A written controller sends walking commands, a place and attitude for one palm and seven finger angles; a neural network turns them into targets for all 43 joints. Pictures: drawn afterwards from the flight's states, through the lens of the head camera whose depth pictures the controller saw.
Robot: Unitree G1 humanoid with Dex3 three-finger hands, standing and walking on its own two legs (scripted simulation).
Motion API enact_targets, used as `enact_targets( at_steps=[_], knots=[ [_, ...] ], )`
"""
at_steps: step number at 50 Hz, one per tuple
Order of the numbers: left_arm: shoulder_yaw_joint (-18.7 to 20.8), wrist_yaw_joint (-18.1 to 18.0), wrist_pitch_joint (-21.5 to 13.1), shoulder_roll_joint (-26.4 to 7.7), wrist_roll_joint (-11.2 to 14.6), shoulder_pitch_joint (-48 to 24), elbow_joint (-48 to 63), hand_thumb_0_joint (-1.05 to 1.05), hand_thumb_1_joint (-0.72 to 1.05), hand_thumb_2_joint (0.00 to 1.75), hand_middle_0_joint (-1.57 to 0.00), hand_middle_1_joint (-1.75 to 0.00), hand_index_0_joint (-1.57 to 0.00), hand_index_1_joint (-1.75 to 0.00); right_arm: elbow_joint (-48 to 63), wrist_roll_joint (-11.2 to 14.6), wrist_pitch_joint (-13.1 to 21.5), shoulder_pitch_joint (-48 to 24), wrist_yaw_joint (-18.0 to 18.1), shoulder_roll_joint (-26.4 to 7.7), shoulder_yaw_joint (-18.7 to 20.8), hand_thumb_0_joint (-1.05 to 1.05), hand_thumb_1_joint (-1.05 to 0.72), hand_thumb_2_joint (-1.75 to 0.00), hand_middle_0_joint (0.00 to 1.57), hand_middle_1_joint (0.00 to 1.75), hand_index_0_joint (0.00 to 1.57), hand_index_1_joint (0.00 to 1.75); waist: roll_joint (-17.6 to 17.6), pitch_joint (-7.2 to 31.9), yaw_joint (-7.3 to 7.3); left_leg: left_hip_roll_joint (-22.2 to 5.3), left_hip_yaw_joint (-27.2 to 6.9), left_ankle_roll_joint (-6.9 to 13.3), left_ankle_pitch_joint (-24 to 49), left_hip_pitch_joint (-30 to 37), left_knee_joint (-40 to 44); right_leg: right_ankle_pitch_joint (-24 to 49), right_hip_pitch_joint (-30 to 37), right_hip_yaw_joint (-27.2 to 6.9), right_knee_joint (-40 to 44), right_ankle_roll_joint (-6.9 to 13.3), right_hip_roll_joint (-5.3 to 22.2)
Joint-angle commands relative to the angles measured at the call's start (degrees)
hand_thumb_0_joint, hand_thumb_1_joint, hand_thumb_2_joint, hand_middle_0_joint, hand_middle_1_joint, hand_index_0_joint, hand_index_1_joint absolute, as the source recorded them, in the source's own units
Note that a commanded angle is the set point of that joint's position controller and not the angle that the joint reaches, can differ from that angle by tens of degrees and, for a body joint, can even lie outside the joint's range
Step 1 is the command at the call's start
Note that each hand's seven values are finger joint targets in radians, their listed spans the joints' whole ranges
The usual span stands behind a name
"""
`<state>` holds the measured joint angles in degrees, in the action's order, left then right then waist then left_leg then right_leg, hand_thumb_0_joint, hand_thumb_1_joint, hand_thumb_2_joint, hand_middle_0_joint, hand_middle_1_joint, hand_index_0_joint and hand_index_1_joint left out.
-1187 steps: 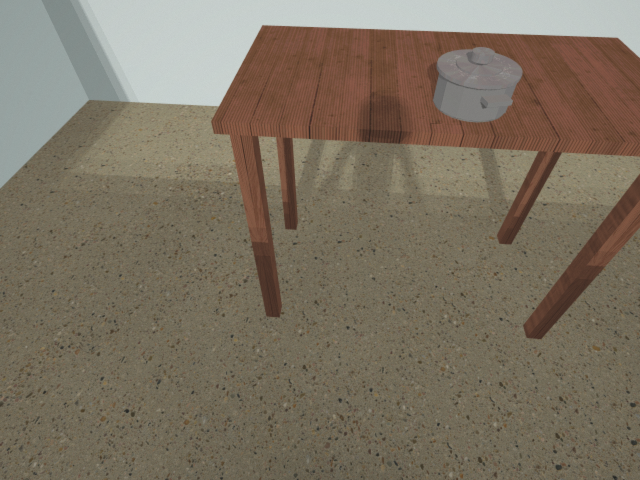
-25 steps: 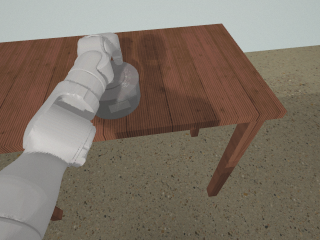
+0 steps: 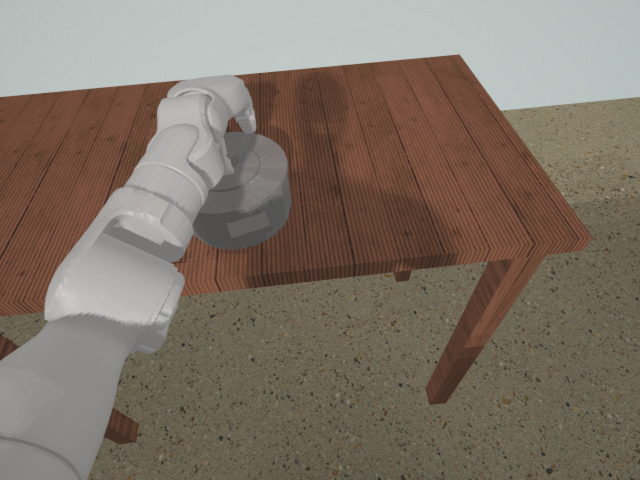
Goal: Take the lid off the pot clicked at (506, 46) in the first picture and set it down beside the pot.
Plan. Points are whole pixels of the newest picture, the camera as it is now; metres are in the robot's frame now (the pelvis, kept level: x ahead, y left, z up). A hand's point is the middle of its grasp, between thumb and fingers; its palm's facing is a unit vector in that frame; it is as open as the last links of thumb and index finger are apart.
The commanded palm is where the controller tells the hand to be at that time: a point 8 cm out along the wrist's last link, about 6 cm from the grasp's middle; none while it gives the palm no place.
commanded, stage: raise the hand to come down again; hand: left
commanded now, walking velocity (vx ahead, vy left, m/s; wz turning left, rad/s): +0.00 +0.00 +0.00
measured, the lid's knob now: (222, 155) +0.50 +0.11 +0.15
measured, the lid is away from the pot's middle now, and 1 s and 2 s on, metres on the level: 0.00 0.00 0.00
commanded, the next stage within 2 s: move the open hand above the knob in 0.84 s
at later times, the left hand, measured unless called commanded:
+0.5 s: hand (197, 134) +0.47 +0.12 +0.21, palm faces -0.26 -0.05 -0.96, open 10.1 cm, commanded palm +0.46 +0.12 +0.27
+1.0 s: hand (200, 129) +0.47 +0.11 +0.21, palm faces -0.26 -0.06 -0.96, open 10.1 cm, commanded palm +0.46 +0.12 +0.27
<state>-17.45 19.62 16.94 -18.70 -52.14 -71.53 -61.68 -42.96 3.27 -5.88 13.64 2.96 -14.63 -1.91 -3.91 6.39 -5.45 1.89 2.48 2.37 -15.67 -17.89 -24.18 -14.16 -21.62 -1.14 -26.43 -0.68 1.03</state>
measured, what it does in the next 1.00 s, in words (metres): stands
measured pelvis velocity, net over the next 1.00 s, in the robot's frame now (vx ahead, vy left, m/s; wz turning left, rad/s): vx -0.01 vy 0.01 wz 0.00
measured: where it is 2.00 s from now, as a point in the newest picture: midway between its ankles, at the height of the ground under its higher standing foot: outside the picture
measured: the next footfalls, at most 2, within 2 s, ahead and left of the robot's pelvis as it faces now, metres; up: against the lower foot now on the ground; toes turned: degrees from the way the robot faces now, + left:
none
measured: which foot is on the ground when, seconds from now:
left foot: down 0.00-1.00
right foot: down 0.00-1.00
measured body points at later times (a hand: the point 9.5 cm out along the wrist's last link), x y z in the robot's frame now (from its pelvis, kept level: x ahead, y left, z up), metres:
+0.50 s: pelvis +0.00 +0.00 +0.00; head +0.01 -0.02 +0.45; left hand +0.48 +0.12 +0.26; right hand +0.10 -0.25 -0.13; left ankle -0.05 +0.09 -0.74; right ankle -0.02 -0.13 -0.74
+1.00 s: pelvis -0.01 +0.01 +0.00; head +0.01 -0.02 +0.45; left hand +0.48 +0.11 +0.27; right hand +0.06 -0.25 -0.14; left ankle -0.05 +0.09 -0.74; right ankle -0.02 -0.13 -0.74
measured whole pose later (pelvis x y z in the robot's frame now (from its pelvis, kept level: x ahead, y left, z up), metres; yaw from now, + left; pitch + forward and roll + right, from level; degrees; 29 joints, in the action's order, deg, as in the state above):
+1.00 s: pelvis -0.01 +0.01 +0.00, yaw +0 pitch +7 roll +1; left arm -17.8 22.4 18.4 -19.9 -52.3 -74.6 -61.9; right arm -43.6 3.1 -5.2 14.8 2.8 -15.4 -1.9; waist -3.2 5.9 -5.3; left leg 2.6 2.9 2.9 -14.0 -15.8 -22.4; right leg -12.5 -19.7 -1.6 -24.9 -1.2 1.7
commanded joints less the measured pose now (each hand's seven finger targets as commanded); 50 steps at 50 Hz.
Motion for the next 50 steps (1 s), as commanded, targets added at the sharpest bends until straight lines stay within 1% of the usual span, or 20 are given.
enact_targets(
  at_steps=[1, 3, 6, 7, 10, 14, 19, 21, 24, 25, 29, 30, 31, 33, 36, 41, 43, 46, 47, 50],
  knots=[
    [3.62, -2.63, 1.16, -13.14, -2.41, -29.83, 9.26, 0.0, -0.19, 1.18, -0.7, -0.31, -0.7, -0.31, 6.0, -0.35, 0.88, -1.57, -0.13, -7.35, 1.99, 0.0, -0.9, -0.9, 0.2, 0.3, 0.2, 0.3, 7.69, 23.14, 0.72, -0.2, -0.42, 1.6, 31.51, 9.56, -1.01, 28.64, 13.17, 1.62, -0.63, 2.31, -1.82],
    [1.77, -2.04, 1.59, -10.29, -0.92, -30.86, 12.04, 0.0, -0.2, 1.18, -0.71, -0.28, -0.71, -0.28, 6.52, -0.16, 0.35, -2.34, -0.44, -7.52, 2.2, 0.0, -0.9, -0.9, 0.2, 0.3, 0.2, 0.3, 7.48, 22.9, 0.38, -0.15, -0.51, 1.72, 32.03, 10.17, -1.09, 29.09, 13.09, 1.82, -0.3, 2.33, -1.75],
    [4.5, -1.27, 2.08, -14.97, -1.86, -31.41, 10.95, 0.0, -0.2, 1.19, -0.73, -0.23, -0.73, -0.23, 6.54, -0.22, 0.11, -2.75, 0.08, -7.48, 1.84, 0.0, -0.9, -0.9, 0.2, 0.3, 0.2, 0.3, 9.14, 22.26, 0.53, 0.36, -0.24, 1.85, 28.58, 8.75, -0.52, 28.82, 14.64, 1.51, -0.13, 2.24, -1.67],
    [2.36, -0.86, 2.05, -13.16, -1.98, -33.34, 11.84, 0.0, -0.2, 1.2, -0.74, -0.21, -0.74, -0.21, 6.51, -0.07, 0.1, -3.03, 0.21, -7.39, 1.77, 0.0, -0.9, -0.9, 0.2, 0.3, 0.2, 0.3, 8.45, 22.04, -0.17, 0.43, -0.13, 1.86, 28.06, 9.15, -0.37, 28.49, 13.9, 1.44, 0.08, 2.26, -1.64],
    [2.68, -0.23, 0.93, -13.28, -1.73, -34.13, 16.1, 0.0, -0.21, 1.2, -0.76, -0.17, -0.76, -0.17, 7.36, -0.34, 0.64, -3.39, 0.04, -6.82, 2.07, 0.0, -0.9, -0.9, 0.2, 0.3, 0.2, 0.3, 6.63, 24.99, 0.47, 0.23, -0.86, 1.96, 32.58, 12.46, -1.22, 29.48, 14.31, 1.18, -0.23, 2.3, -1.63],
    [0.15, 0.66, 1.75, -9.81, -1.11, -31.82, 13.78, 0.0, -0.21, 1.21, -0.8, -0.08, -0.8, -0.08, 6.78, -0.08, 0.08, -3.33, -0.38, -6.96, 2.04, 0.0, -0.9, -0.9, 0.2, 0.3, 0.2, 0.3, 6.45, 21.27, -0.11, 0.05, -1.12, 1.56, 31.59, 12.2, -0.87, 27.16, 11.59, 1.89, 0.34, 2.44, -1.79],
    [2.63, 0.78, 1.13, -13.8, -1.24, -34.96, 16.87, 0.0, -0.21, 1.22, -0.8, -0.08, -0.8, -0.08, 7.23, -0.28, 0.42, -3.9, -0.21, -7.02, 1.72, 0.0, -0.9, -0.9, 0.2, 0.3, 0.2, 0.3, 6.34, 23.13, 0.55, 0.4, -1.36, 1.5, 29.07, 12.04, 0.03, 26.19, 13.68, 1.65, 0.56, 2.67, -1.67],
    [-0.19, 0.76, 1.29, -10.3, -1.77, -34.94, 15.41, 0.0, -0.22, 1.22, -0.81, -0.08, -0.81, -0.08, 7.03, -0.09, 0.74, -4.04, -0.15, -6.57, 1.8, 0.0, -0.9, -0.9, 0.2, 0.3, 0.2, 0.3, 5.38, 21.66, 0.08, 0.15, -1.49, 1.36, 29.34, 12.81, -0.02, 24.72, 11.56, 1.87, 0.74, 2.77, -1.8],
    [3.14, 0.71, 1.6, -13.85, -1.17, -34.49, 13.72, 0.0, -0.22, 1.23, -0.81, -0.08, -0.81, -0.08, 6.71, -0.3, 0.71, -3.73, -0.16, -7.19, 1.69, 0.0, -0.9, -0.9, 0.2, 0.3, 0.2, 0.3, 5.97, 20.75, 0.55, 0.25, -1.63, 1.22, 27.24, 11.66, 0.6, 23.65, 11.9, 1.97, 0.9, 2.92, -1.84],
    [1.63, 0.85, 2.02, -12.06, -1.3, -34.5, 11.46, 0.0, -0.22, 1.23, -0.81, -0.08, -0.81, -0.08, 6.49, -0.19, 0.63, -3.68, 0.06, -7.1, 1.57, 0.0, -0.9, -0.9, 0.2, 0.3, 0.2, 0.3, 6.89, 19.28, 0.1, 0.27, -1.53, 1.18, 25.16, 10.73, 1.09, 22.37, 11.27, 2.12, 1.16, 2.93, -1.79],
    [1.71, 0.86, 1.24, -12.82, -1.73, -37.42, 13.36, 0.0, -0.22, 1.24, -0.81, -0.08, -0.81, -0.08, 6.74, -0.33, 1.42, -3.4, 0.13, -7.22, 1.61, 0.0, -0.9, -0.9, 0.2, 0.3, 0.2, 0.3, 6.16, 21.18, 0.13, 0.02, -2.06, 1.13, 25.52, 11.82, 1.35, 21.36, 11.13, 2.03, 1.16, 3.02, -1.86],
    [-0.49, 0.97, 1.72, -9.59, -1.94, -36.96, 10.51, 0.0, -0.22, 1.24, -0.81, -0.08, -0.81, -0.08, 6.18, -0.22, 1.43, -3.14, 0.15, -7.06, 1.61, 0.0, -0.9, -0.9, 0.2, 0.3, 0.2, 0.3, 5.86, 18.62, -0.57, 0.02, -1.91, 1.07, 24.45, 11.61, 1.34, 20.1, 8.98, 2.2, 1.5, 3.07, -2.02],
    [-0.1, 0.94, 2.01, -9.66, -1.75, -36.31, 9.64, 0.0, -0.22, 1.25, -0.81, -0.08, -0.81, -0.08, 5.8, -0.26, 1.53, -2.23, 0.06, -7.2, 1.71, 0.0, -0.9, -0.9, 0.2, 0.3, 0.2, 0.3, 6.81, 18.21, -0.49, -0.04, -2.12, 0.95, 24.12, 11.25, 1.6, 19.71, 9.02, 2.42, 1.52, 2.97, -2.07],
    [3.07, 1.04, 1.73, -12.73, -1.15, -35.3, 10.08, 0.0, -0.23, 1.25, -0.81, -0.08, -0.81, -0.08, 6.15, -0.7, 1.65, -1.97, 0.15, -7.91, 1.9, 0.0, -0.9, -0.9, 0.2, 0.3, 0.2, 0.3, 7.17, 19.92, 0.37, 0.1, -1.88, 1.04, 24.14, 11.04, 1.72, 20.54, 10.55, 2.2, 1.52, 3.11, -1.96],
    [3.31, 0.86, 1.23, -14.35, -2.34, -36.53, 10.6, 0.0, -0.23, 1.25, -0.81, -0.08, -0.81, -0.08, 6.48, -0.58, 2.05, -2.15, 0.28, -7.58, 1.73, 0.0, -0.9, -0.9, 0.2, 0.3, 0.2, 0.3, 7.46, 20.82, 0.5, 0.08, -1.71, 1.11, 22.81, 10.32, 2.0, 20.09, 11.67, 1.96, 1.37, 2.99, -1.83],
    [1.07, 0.69, 0.88, -11.57, -2.0, -37.45, 11.16, 0.0, -0.23, 1.25, -0.81, -0.08, -0.81, -0.08, 6.65, -0.41, 2.59, -1.96, 0.12, -7.34, 1.94, 0.0, -0.9, -0.9, 0.2, 0.3, 0.2, 0.3, 6.4, 20.18, 0.16, -0.23, -1.94, 1.14, 24.4, 11.58, 1.89, 19.4, 9.96, 2.05, 1.62, 2.91, -1.99],
    [3.19, 0.57, 0.41, -13.54, -1.22, -36.94, 13.0, 0.0, -0.23, 1.25, -0.81, -0.08, -0.81, -0.08, 6.83, -0.69, 2.82, -1.72, 0.01, -7.72, 2.15, 0.0, -0.9, -0.9, 0.2, 0.3, 0.2, 0.3, 5.32, 21.89, 0.87, -0.22, -1.94, 1.09, 26.83, 12.31, 1.56, 21.15, 11.2, 1.83, 1.49, 3.02, -1.97],
    [1.29, 0.28, 1.47, -11.65, -2.1, -36.64, 9.58, 0.0, -0.23, 1.26, -0.81, -0.08, -0.81, -0.08, 6.0, -0.35, 2.76, -1.4, -0.03, -7.59, 1.91, 0.0, -0.9, -0.9, 0.2, 0.3, 0.2, 0.3, 6.99, 18.5, 0.13, -0.04, -1.6, 1.07, 22.74, 10.37, 2.28, 18.99, 9.83, 2.12, 2.02, 2.89, -2.1],
    [3.69, 0.02, 1.79, -14.22, -2.23, -35.02, 7.66, 0.0, -0.23, 1.26, -0.81, -0.08, -0.81, -0.08, 5.73, -0.46, 2.73, -1.17, 0.17, -7.95, 1.99, 0.0, -0.9, -0.9, 0.2, 0.3, 0.2, 0.3, 8.53, 18.3, 0.5, 0.0, -1.46, 1.18, 21.46, 9.51, 2.46, 18.97, 10.47, 2.04, 1.99, 2.93, -2.14],
    [0.84, 0.03, 0.99, -11.51, -2.16, -39.42, 11.69, 0.0, -0.23, 1.26, -0.81, -0.08, -0.81, -0.08, 6.35, -0.42, 3.29, -1.9, 0.28, -7.45, 2.01, 0.0, -0.9, -0.9, 0.2, 0.3, 0.2, 0.3, 6.05, 20.67, -0.19, -0.06, -1.48, 1.32, 22.51, 11.55, 2.13, 19.15, 10.1, 1.76, 1.92, 2.91, -1.97]
  ],
)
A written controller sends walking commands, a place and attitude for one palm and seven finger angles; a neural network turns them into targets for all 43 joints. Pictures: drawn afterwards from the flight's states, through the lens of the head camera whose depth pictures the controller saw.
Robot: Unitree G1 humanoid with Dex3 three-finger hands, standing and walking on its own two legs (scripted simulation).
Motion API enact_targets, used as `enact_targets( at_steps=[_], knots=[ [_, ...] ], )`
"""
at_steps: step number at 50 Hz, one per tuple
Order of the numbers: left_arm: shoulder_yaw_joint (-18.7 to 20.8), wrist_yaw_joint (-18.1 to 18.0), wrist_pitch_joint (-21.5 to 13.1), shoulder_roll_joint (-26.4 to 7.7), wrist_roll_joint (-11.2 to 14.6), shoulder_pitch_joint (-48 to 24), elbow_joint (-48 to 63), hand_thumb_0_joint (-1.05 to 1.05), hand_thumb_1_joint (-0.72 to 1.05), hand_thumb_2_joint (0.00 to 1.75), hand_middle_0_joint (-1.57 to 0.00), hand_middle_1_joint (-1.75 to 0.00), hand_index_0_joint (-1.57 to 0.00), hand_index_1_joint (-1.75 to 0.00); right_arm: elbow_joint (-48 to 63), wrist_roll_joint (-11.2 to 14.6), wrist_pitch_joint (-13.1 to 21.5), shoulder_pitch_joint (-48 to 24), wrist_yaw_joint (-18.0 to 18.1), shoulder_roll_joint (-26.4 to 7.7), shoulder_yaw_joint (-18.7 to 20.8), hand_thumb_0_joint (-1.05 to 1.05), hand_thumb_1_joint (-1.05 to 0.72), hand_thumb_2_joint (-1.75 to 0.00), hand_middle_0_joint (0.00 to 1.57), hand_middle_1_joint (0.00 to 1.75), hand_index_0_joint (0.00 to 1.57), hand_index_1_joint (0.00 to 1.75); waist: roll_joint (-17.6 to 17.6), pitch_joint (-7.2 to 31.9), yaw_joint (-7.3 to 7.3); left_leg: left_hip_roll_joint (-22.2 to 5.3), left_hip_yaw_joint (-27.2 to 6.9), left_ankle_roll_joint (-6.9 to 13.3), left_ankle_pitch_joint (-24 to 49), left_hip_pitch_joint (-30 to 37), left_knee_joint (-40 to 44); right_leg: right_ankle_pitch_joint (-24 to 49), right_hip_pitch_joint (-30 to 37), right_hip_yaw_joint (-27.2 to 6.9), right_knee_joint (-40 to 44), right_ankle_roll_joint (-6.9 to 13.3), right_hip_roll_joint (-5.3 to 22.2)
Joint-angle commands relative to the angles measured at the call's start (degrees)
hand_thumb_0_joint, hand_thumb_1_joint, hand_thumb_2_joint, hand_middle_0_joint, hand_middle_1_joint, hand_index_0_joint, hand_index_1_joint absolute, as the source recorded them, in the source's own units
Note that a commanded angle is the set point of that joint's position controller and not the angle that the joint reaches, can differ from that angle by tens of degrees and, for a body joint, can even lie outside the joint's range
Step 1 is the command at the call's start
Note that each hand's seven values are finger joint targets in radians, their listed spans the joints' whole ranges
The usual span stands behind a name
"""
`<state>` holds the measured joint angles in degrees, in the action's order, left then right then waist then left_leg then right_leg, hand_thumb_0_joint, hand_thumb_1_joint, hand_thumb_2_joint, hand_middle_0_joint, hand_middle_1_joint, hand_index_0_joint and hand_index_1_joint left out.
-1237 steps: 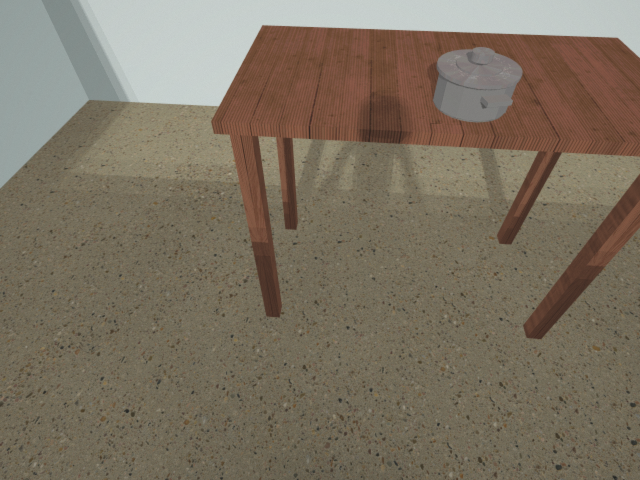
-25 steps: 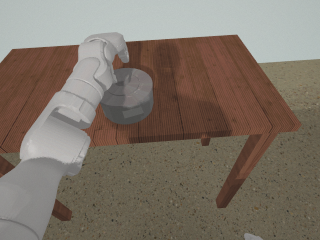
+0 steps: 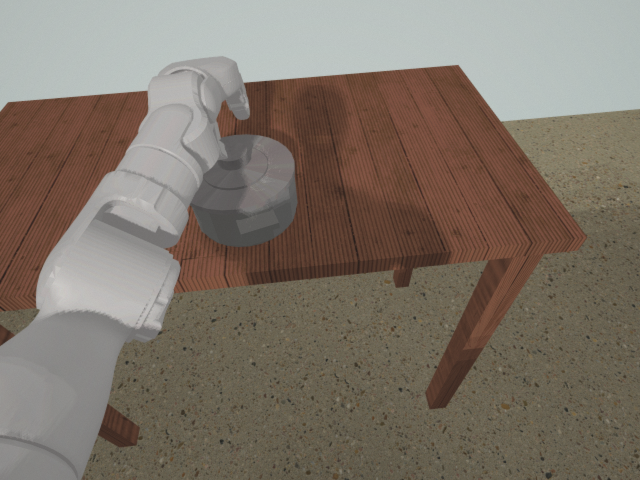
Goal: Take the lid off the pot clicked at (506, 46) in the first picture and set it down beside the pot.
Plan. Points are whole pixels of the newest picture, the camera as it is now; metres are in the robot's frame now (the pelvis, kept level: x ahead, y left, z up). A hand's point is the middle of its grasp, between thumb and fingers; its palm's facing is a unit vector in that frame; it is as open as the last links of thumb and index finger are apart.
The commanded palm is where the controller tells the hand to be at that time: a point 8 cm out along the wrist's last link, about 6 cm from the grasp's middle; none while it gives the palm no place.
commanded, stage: move the open hand above the knob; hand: left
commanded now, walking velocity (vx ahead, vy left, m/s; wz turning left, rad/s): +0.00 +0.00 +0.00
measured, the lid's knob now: (232, 156) +0.51 +0.10 +0.15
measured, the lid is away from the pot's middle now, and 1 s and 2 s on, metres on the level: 0.00 0.00 0.00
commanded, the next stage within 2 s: none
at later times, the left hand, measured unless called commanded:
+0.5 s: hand (218, 129) +0.49 +0.10 +0.21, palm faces -0.27 -0.06 -0.96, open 10.1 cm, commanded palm +0.48 +0.11 +0.27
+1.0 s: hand (217, 131) +0.48 +0.10 +0.21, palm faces -0.26 -0.06 -0.96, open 10.1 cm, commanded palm +0.46 +0.11 +0.27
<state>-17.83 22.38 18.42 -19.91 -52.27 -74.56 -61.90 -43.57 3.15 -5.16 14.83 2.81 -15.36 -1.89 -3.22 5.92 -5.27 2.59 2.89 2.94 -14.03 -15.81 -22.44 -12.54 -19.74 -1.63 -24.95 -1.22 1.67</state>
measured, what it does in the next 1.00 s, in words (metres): stands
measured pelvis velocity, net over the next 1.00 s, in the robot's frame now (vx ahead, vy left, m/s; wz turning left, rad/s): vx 0.01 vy -0.01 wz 0.01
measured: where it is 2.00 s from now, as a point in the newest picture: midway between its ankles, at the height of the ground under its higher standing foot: outside the picture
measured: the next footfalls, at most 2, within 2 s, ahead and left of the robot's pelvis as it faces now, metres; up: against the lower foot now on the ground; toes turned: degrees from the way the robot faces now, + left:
none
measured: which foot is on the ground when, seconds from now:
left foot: down 0.00-1.00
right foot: down 0.00-1.00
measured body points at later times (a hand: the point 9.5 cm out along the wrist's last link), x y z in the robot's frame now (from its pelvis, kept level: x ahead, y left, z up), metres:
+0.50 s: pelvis +0.01 -0.01 +0.00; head +0.03 -0.03 +0.45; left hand +0.50 +0.11 +0.26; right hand +0.10 -0.26 -0.14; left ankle -0.04 +0.09 -0.74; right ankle -0.01 -0.14 -0.74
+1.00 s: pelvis +0.01 -0.01 +0.00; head +0.02 -0.03 +0.45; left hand +0.49 +0.10 +0.27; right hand +0.11 -0.25 -0.13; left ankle -0.04 +0.09 -0.74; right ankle -0.01 -0.14 -0.74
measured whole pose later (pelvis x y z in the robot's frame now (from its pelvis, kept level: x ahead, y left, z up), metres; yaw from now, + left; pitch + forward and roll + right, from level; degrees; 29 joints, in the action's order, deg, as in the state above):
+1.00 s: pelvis +0.01 -0.01 +0.00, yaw +0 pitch +7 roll +1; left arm -18.9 23.4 20.2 -18.5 -51.9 -72.3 -58.3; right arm -42.3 3.1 -6.1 11.7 2.6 -14.7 -2.3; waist -3.5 6.3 -3.9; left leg 2.4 2.3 2.6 -14.3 -14.4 -22.1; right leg -13.2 -18.3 -1.1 -24.9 -0.8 1.4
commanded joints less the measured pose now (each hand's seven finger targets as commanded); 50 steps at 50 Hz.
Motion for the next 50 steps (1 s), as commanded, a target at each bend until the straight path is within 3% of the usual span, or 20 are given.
enact_targets(
  at_steps=[1, 4, 6, 8, 10, 13, 15, 19, 24, 26, 28, 31, 33, 35, 39, 40, 42, 48, 49, 50],
  knots=[
    [2.36, -2.85, -0.47, -11.67, -2.28, -35.54, 11.09, 0.0, -0.23, 1.26, -0.81, -0.08, -0.81, -0.08, 6.71, -0.35, 2.71, -2.76, 0.4, -6.76, 2.06, 0.0, -0.9, -0.9, 0.2, 0.3, 0.2, 0.3, 5.36, 21.06, -0.02, -0.82, -2.09, 0.61, 20.88, 9.33, 0.43, 17.29, 8.35, 2.25, 0.38, 3.48, -2.63],
    [3.28, -2.48, 0.0, -12.32, -1.86, -33.1, 9.06, 0.0, -0.23, 1.26, -0.81, -0.08, -0.81, -0.08, 6.49, -0.4, 2.32, -2.64, 0.46, -7.18, 2.0, 0.0, -0.9, -0.9, 0.2, 0.3, 0.2, 0.3, 7.85, 20.55, -0.01, -0.65, -1.54, 0.76, 20.82, 7.9, 0.41, 19.04, 9.53, 2.26, 0.31, 3.34, -2.57],
    [1.54, -2.31, 0.24, -10.6, -1.8, -34.36, 9.69, 0.0, -0.23, 1.26, -0.81, -0.08, -0.81, -0.08, 6.68, -0.12, 2.28, -3.07, 0.42, -6.99, 1.8, 0.0, -0.9, -0.9, 0.2, 0.3, 0.2, 0.3, 6.32, 19.93, -0.22, -0.63, -1.6, 0.7, 20.18, 7.95, 0.67, 18.28, 8.66, 2.31, 0.36, 3.4, -2.54],
    [3.9, -2.36, -0.3, -13.36, -1.65, -33.98, 11.24, 0.0, -0.23, 1.26, -0.81, -0.08, -0.81, -0.08, 6.97, -0.43, 2.33, -3.09, 0.51, -7.29, 2.05, 0.0, -0.9, -0.9, 0.2, 0.3, 0.2, 0.3, 6.38, 22.04, 0.34, -0.58, -1.57, 0.8, 21.89, 8.54, 0.13, 19.95, 10.37, 2.0, 0.2, 3.48, -2.44],
    [1.5, -2.23, -0.36, -10.84, -2.29, -35.62, 11.93, 0.0, -0.23, 1.26, -0.81, -0.08, -0.81, -0.08, 7.26, -0.32, 2.5, -3.41, 0.4, -6.54, 1.86, 0.0, -0.9, -0.9, 0.2, 0.3, 0.2, 0.3, 4.92, 21.97, -0.11, -0.68, -1.66, 0.78, 23.7, 9.4, -0.19, 20.31, 9.4, 2.03, 0.0, 3.36, -2.39],
    [2.66, -1.98, 0.52, -11.32, -1.7, -32.74, 8.55, 0.0, -0.23, 1.26, -0.81, -0.08, -0.81, -0.08, 6.51, -0.3, 1.8, -2.79, 0.47, -7.23, 2.02, 0.0, -0.9, -0.9, 0.2, 0.3, 0.2, 0.3, 6.84, 19.53, -0.29, -0.57, -1.43, 0.72, 21.65, 8.02, -0.02, 19.55, 8.6, 2.31, 0.4, 3.46, -2.64],
    [2.29, -1.88, -0.17, -11.56, -1.57, -35.42, 11.73, 0.0, -0.23, 1.26, -0.81, -0.08, -0.81, -0.08, 7.33, -0.29, 2.18, -3.58, 0.57, -6.81, 1.84, 0.0, -0.9, -0.9, 0.2, 0.3, 0.2, 0.3, 6.73, 22.09, -0.24, -0.45, -1.55, 0.96, 21.72, 8.66, -0.01, 20.22, 10.06, 2.01, 0.02, 3.28, -2.43],
    [1.09, -1.92, -0.17, -10.12, -1.82, -36.08, 11.89, 0.0, -0.23, 1.26, -0.81, -0.08, -0.81, -0.08, 6.93, -0.34, 2.06, -3.04, 0.53, -6.72, 1.8, 0.0, -0.9, -0.9, 0.2, 0.3, 0.2, 0.3, 5.93, 22.47, -0.73, -0.65, -1.85, 0.9, 24.92, 10.13, -0.74, 21.28, 8.95, 2.05, -0.16, 3.23, -2.6],
    [1.6, -2.08, 0.41, -10.67, -2.06, -35.3, 9.79, 0.0, -0.23, 1.26, -0.81, -0.08, -0.81, -0.08, 6.74, -0.25, 1.6, -3.13, 0.77, -6.85, 1.69, 0.0, -0.9, -0.9, 0.2, 0.3, 0.2, 0.3, 6.71, 21.0, -0.85, -0.44, -1.16, 0.98, 21.94, 8.12, -0.31, 21.06, 9.44, 1.99, 0.02, 3.28, -2.45],
    [2.11, -2.03, -0.3, -11.5, -2.25, -35.85, 12.5, 0.0, -0.23, 1.26, -0.81, -0.08, -0.81, -0.08, 7.45, -0.55, 2.01, -3.49, 0.71, -6.54, 1.76, 0.0, -0.9, -0.9, 0.2, 0.3, 0.2, 0.3, 5.47, 24.56, -0.13, -0.53, -1.53, 1.04, 26.27, 10.0, -1.01, 23.29, 10.91, 1.7, -0.59, 3.25, -2.41],
    [1.7, -1.83, -0.08, -10.36, -1.77, -34.54, 12.15, 0.0, -0.23, 1.26, -0.81, -0.08, -0.81, -0.08, 7.08, -0.36, 1.52, -2.99, 0.51, -6.95, 2.01, 0.0, -0.9, -0.9, 0.2, 0.3, 0.2, 0.3, 5.26, 23.62, -0.42, -0.76, -1.49, 0.91, 28.18, 10.13, -1.34, 23.98, 10.13, 2.02, -0.44, 3.3, -2.44],
    [4.01, -1.87, 0.07, -12.94, -2.23, -32.63, 12.98, 0.0, -0.23, 1.26, -0.81, -0.08, -0.81, -0.08, 7.64, -0.56, 1.68, -3.52, 0.2, -6.56, 1.97, 0.0, -0.9, -0.9, 0.2, 0.3, 0.2, 0.3, 5.94, 24.99, 0.77, -0.83, -1.53, 0.92, 29.67, 10.51, -1.42, 24.82, 11.75, 1.82, -0.86, 3.12, -2.4],
    [2.51, -1.73, 0.33, -10.92, -1.57, -31.54, 13.37, 0.0, -0.23, 1.26, -0.81, -0.08, -0.81, -0.08, 7.7, -0.43, 1.28, -3.87, -0.07, -6.79, 2.08, 0.0, -0.9, -0.9, 0.2, 0.3, 0.2, 0.3, 5.55, 23.59, 0.66, -0.83, -1.44, 0.89, 30.28, 10.08, -1.39, 25.25, 11.38, 2.13, -0.53, 3.29, -2.39],
    [2.26, -1.8, 1.06, -10.74, -2.14, -31.56, 12.14, 0.0, -0.23, 1.26, -0.81, -0.08, -0.81, -0.08, 7.37, -0.29, 0.99, -4.07, -0.16, -6.64, 1.84, 0.0, -0.9, -0.9, 0.2, 0.3, 0.2, 0.3, 6.98, 21.26, 0.54, -0.9, -1.51, 0.85, 27.95, 9.24, -0.79, 23.32, 10.35, 2.4, -0.41, 3.21, -2.55],
    [2.64, -1.66, 0.57, -11.51, -1.66, -32.89, 17.0, 0.0, -0.23, 1.26, -0.81, -0.08, -0.81, -0.08, 8.3, -0.47, 1.33, -5.06, -0.12, -6.28, 1.82, 0.0, -0.9, -0.9, 0.2, 0.3, 0.2, 0.3, 5.77, 24.21, 1.1, -0.68, -1.58, 1.04, 30.17, 10.89, -1.06, 25.11, 12.24, 1.93, -0.65, 3.23, -2.34],
    [1.26, -1.58, 0.83, -9.66, -1.8, -32.07, 15.81, 0.0, -0.23, 1.26, -0.81, -0.08, -0.81, -0.08, 8.2, -0.49, 1.38, -5.06, -0.13, -6.06, 1.86, 0.0, -0.9, -0.9, 0.2, 0.3, 0.2, 0.3, 5.51, 23.35, 0.88, -0.75, -1.47, 1.0, 29.62, 11.19, -1.07, 24.24, 11.29, 2.09, -0.43, 3.18, -2.38],
    [3.55, -1.83, 1.32, -12.17, -2.08, -30.51, 14.13, 0.0, -0.23, 1.26, -0.81, -0.08, -0.81, -0.08, 7.84, -0.43, 1.2, -4.93, -0.07, -6.42, 1.74, 0.0, -0.9, -0.9, 0.2, 0.3, 0.2, 0.3, 6.97, 22.32, 1.33, -0.61, -1.45, 0.9, 28.08, 9.73, -0.64, 23.83, 11.91, 2.13, -0.42, 3.29, -2.43],
    [2.02, -1.4, 1.64, -9.88, -0.94, -30.79, 13.76, 0.0, -0.23, 1.26, -0.81, -0.08, -0.81, -0.08, 7.8, -0.43, 0.72, -5.62, 0.1, -6.68, 1.64, 0.0, -0.9, -0.9, 0.2, 0.3, 0.2, 0.3, 7.1, 19.44, 0.73, -0.35, -1.16, 0.87, 23.84, 8.79, 0.0, 22.03, 10.7, 2.39, 0.32, 3.53, -2.3],
    [2.94, -1.45, 1.48, -11.73, -1.6, -31.95, 14.33, 0.0, -0.23, 1.26, -0.81, -0.08, -0.81, -0.08, 7.94, -0.4, 0.81, -5.88, 0.24, -6.38, 1.52, 0.0, -0.9, -0.9, 0.2, 0.3, 0.2, 0.3, 8.01, 20.62, 0.77, -0.37, -1.2, 0.85, 22.22, 8.89, 0.31, 21.1, 11.5, 2.13, 0.18, 3.35, -2.22],
    [1.66, -1.36, 0.99, -10.58, -1.6, -33.81, 16.26, 0.0, -0.23, 1.26, -0.81, -0.08, -0.81, -0.08, 8.31, -0.27, 1.13, -6.31, 0.34, -6.12, 1.45, 0.0, -0.9, -0.9, 0.2, 0.3, 0.2, 0.3, 7.07, 21.49, 0.64, -0.43, -1.34, 0.87, 22.82, 9.54, 0.33, 21.03, 11.37, 2.12, 0.06, 3.45, -2.19]
  ],
)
